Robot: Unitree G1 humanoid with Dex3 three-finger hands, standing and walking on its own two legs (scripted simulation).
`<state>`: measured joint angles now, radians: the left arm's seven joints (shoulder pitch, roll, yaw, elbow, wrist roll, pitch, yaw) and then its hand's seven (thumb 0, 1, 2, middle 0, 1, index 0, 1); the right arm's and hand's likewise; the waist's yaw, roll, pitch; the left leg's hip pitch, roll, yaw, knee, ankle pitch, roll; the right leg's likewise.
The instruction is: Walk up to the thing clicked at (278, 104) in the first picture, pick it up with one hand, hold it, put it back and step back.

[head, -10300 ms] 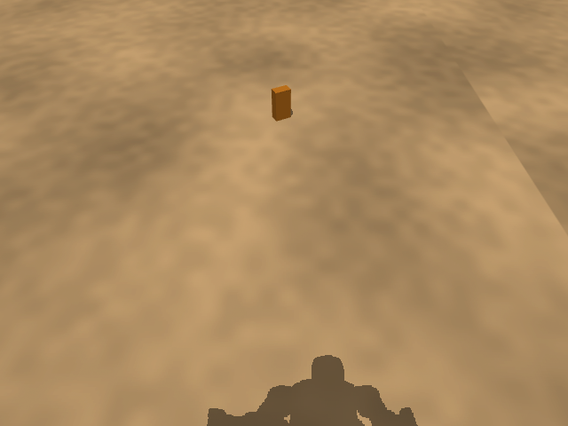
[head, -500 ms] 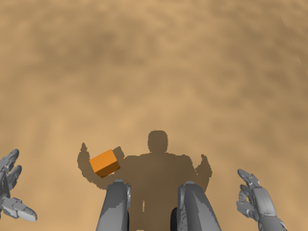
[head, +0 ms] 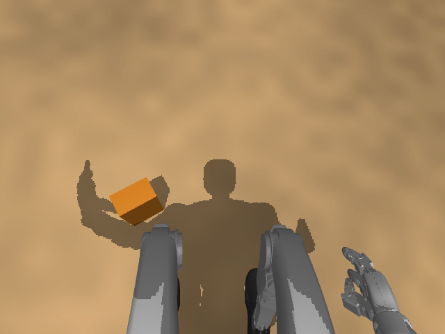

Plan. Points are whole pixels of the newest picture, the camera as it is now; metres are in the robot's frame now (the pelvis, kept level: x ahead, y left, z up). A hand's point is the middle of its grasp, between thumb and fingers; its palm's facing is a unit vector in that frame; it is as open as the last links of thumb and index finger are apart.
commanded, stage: go down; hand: left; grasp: from the side
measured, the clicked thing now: (139, 203) +0.39 +0.23 -0.39
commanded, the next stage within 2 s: approach in 1.46 s
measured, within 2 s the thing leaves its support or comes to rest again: neither
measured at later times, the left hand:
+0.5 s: hand out of the picture +0.31 +0.41 -0.07, palm faces +0.20 -0.97 -0.13, open 17.7 cm
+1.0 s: hand out of the picture +0.31 +0.42 -0.08, palm faces +0.20 -0.97 -0.12, open 17.7 cm
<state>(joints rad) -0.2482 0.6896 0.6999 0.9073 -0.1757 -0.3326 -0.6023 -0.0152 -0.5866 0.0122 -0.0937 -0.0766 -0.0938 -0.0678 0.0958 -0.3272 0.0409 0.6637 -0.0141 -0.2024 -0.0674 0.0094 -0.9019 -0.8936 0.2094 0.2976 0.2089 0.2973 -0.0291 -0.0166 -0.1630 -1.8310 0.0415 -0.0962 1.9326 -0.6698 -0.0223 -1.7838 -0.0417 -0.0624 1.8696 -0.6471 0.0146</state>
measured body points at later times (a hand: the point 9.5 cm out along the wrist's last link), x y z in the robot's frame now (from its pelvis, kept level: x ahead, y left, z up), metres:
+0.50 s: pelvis -0.01 +0.00 -0.06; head +0.19 +0.05 +0.34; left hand +0.29 +0.46 -0.06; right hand +0.18 -0.27 -0.16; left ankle +0.07 +0.13 -0.45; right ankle +0.09 -0.13 -0.45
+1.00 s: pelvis -0.01 +0.00 -0.08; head +0.19 +0.06 +0.31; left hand +0.30 +0.47 -0.07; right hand +0.16 -0.28 -0.19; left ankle +0.07 +0.13 -0.45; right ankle +0.09 -0.13 -0.45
